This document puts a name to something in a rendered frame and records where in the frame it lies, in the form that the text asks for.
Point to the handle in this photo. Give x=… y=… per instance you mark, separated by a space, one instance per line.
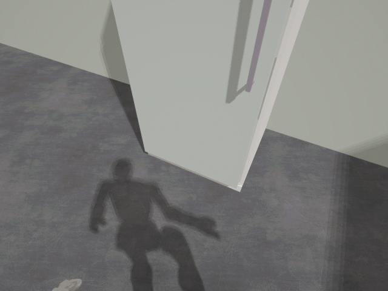
x=258 y=43

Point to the left robot hand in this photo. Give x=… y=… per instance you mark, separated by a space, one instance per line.
x=67 y=285

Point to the fridge door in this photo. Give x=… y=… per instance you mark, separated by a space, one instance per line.
x=188 y=63

